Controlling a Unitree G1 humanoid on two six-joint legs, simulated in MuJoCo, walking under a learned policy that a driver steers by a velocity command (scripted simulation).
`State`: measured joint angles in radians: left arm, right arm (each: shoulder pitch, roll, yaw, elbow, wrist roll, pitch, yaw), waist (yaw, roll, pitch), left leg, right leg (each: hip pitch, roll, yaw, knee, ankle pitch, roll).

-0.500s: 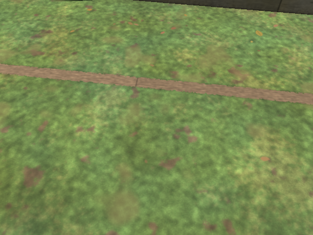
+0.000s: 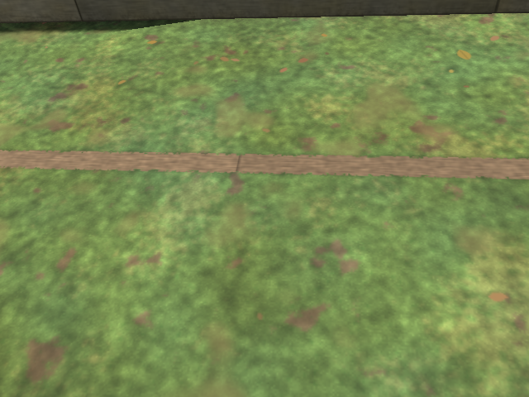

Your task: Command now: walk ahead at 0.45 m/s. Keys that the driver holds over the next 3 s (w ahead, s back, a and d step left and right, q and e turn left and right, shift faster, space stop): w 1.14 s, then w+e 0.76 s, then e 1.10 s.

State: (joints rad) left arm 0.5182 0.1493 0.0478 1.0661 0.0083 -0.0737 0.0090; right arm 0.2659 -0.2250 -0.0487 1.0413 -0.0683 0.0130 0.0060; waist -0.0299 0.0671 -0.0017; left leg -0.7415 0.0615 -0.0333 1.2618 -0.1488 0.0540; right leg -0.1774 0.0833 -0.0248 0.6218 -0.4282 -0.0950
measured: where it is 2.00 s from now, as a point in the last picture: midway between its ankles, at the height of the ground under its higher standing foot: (275, 248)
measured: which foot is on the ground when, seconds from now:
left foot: up 0.00-0.32, down 0.34-0.74, up 0.76-1.00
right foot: down 0.00-0.36, up 0.38-0.72, down 0.74-1.00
